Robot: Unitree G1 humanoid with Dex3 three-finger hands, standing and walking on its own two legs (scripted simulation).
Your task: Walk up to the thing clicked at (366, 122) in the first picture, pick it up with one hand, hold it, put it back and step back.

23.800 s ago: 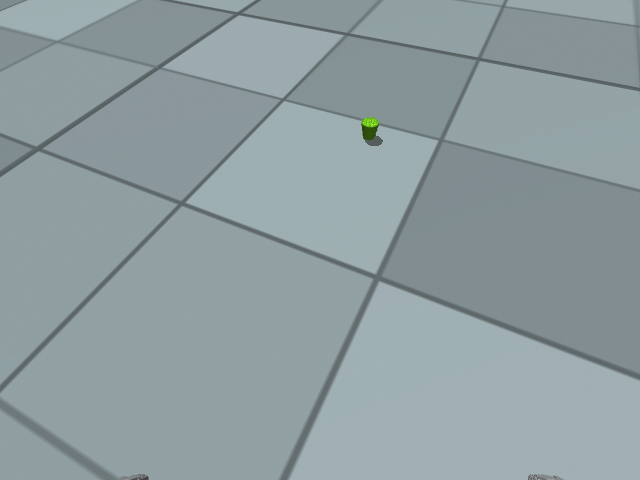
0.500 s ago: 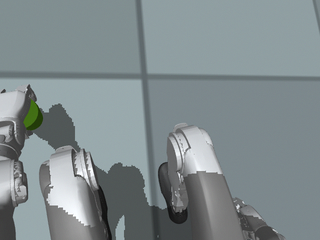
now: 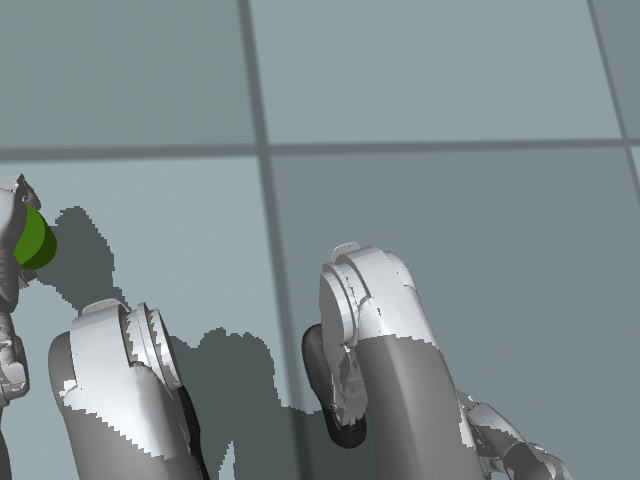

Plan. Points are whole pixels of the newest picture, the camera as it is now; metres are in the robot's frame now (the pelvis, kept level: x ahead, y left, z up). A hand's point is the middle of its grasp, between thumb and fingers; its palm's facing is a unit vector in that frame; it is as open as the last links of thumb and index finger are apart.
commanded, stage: open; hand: left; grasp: from above
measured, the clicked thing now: (18, 242) +0.42 +0.31 -0.25
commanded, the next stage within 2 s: withdraw in 0.86 s
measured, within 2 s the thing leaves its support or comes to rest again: neither
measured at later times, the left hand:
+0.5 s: hand (6, 246) +0.41 +0.31 -0.21, palm faces -0.44 -0.14 -0.89, open 13.1 cm
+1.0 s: hand (4, 245) +0.41 +0.31 -0.21, palm faces -0.44 -0.15 -0.88, open 13.8 cm
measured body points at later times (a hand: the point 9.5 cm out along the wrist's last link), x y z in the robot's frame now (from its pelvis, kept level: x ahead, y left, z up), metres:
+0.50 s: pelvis +0.00 +0.00 +0.00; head +0.24 +0.10 +0.37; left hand +0.43 +0.32 -0.16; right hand +0.05 -0.26 -0.08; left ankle +0.06 +0.13 -0.26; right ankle +0.10 -0.12 -0.26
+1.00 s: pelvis +0.00 +0.00 +0.00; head +0.24 +0.10 +0.37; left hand +0.43 +0.32 -0.16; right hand +0.06 -0.26 -0.08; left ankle +0.06 +0.13 -0.26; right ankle +0.10 -0.12 -0.26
